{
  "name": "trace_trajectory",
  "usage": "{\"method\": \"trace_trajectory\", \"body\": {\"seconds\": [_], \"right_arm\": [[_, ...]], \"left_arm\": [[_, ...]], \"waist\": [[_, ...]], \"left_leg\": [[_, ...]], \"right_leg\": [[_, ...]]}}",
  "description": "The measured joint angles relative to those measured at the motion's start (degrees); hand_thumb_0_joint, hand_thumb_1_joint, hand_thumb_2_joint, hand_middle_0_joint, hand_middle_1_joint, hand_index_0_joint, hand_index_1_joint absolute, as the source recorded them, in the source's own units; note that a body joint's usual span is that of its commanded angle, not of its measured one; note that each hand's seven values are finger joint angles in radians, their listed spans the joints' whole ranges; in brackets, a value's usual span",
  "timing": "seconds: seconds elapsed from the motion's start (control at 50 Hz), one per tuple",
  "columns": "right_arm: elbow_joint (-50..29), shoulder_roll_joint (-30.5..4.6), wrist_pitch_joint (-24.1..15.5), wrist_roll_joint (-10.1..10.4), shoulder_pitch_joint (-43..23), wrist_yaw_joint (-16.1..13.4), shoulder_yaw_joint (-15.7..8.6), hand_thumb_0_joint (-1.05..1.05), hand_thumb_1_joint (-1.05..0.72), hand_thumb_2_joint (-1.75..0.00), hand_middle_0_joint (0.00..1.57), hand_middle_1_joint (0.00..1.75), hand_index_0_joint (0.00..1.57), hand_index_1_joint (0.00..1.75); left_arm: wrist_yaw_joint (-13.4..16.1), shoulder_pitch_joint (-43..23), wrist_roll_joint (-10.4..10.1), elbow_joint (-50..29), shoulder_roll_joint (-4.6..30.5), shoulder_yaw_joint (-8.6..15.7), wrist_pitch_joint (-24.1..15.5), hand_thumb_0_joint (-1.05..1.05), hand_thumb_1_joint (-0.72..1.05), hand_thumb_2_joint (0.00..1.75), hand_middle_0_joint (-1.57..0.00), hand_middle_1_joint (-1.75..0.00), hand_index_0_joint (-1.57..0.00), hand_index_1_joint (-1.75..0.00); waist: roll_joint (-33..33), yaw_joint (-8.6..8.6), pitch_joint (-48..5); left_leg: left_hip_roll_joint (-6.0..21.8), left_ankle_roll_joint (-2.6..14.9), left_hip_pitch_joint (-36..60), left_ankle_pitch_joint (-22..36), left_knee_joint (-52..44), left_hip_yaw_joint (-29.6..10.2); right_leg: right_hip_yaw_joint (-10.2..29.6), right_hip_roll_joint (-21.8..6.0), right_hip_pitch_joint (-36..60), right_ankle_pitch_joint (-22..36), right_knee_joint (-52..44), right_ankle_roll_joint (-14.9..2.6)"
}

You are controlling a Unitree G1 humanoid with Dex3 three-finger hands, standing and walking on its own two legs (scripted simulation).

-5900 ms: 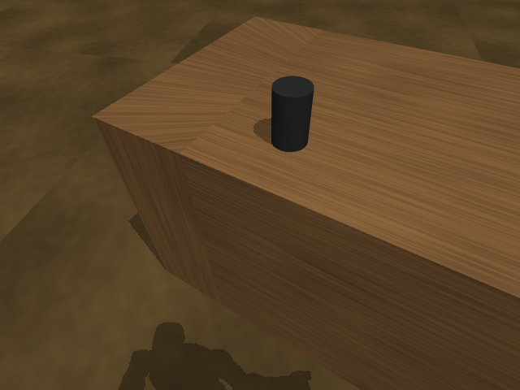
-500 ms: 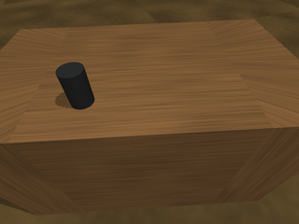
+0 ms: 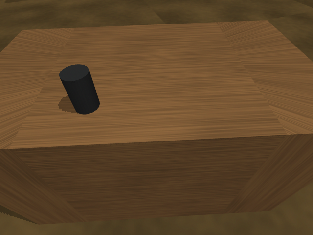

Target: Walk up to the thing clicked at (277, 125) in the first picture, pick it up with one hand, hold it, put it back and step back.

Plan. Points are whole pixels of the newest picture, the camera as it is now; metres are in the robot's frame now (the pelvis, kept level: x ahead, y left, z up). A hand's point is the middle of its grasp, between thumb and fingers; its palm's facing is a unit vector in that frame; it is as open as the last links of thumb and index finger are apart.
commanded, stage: stand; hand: left
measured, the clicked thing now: (81, 90) +0.53 +0.25 +0.09
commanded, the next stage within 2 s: rise first in 0.44 s
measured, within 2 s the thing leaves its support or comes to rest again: neither
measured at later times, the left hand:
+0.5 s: hand out of the picture +0.07 +0.26 -0.16, palm faces -0.03 -0.94 -0.35, open 7.4 cm
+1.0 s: hand (56, 228) +0.17 +0.28 -0.07, palm faces +0.31 -0.88 -0.36, open 15.3 cm
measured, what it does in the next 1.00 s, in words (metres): stands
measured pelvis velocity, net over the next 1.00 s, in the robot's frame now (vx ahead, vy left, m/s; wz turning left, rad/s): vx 0.01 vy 0.00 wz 0.05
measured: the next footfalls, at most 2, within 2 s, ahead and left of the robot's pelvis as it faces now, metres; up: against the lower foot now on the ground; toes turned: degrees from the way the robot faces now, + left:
none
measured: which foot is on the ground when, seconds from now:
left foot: down 0.00-1.00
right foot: down 0.00-1.00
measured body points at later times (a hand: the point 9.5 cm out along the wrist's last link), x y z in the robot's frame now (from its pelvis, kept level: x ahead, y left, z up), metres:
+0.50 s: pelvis +0.00 +0.00 +0.00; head +0.01 +0.00 +0.45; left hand +0.07 +0.31 -0.13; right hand +0.07 -0.30 -0.13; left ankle +0.00 +0.14 -0.75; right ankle +0.00 -0.14 -0.75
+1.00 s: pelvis +0.01 +0.00 -0.01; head +0.02 -0.01 +0.44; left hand +0.15 +0.32 -0.04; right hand +0.18 -0.25 -0.10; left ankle +0.00 +0.14 -0.75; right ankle +0.00 -0.14 -0.75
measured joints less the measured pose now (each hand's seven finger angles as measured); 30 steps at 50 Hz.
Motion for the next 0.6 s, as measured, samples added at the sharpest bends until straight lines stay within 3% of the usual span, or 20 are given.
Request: {"method": "trace_trajectory", "body": {"seconds": [0.56,0.6], "right_arm": [[-0.1,0.1,-0.1,-0.1,0.5,0.1,0.1,0.01,-0.9,-0.9,0.2,0.29,0.21,0.3],[-3.9,0.3,-1.2,2.6,1.3,-0.9,0.4,0.01,-0.88,-0.88,0.18,0.27,0.19,0.28]], "left_arm": [[-0.1,0.6,0.1,-0.1,0.2,0.0,0.1,0.01,0.9,0.9,-0.2,-0.3,-0.2,-0.29],[0.7,0.9,-2.2,-3.8,-0.3,0.1,-0.2,0.01,0.88,0.88,-0.19,-0.28,-0.18,-0.27]], "waist": [[0.1,0.06,0.2],[0.2,-0.22,0.3]], "left_leg": [[-0.3,0.19,-0.5,0.2,0.2,-0.3],[-0.4,0.23,-2.8,-0.6,2.4,-0.8]], "right_leg": [[-0.3,-0.3,-0.3,0.1,0.1,0.21],[-0.7,-0.4,-2.1,-0.6,1.9,0.24]]}}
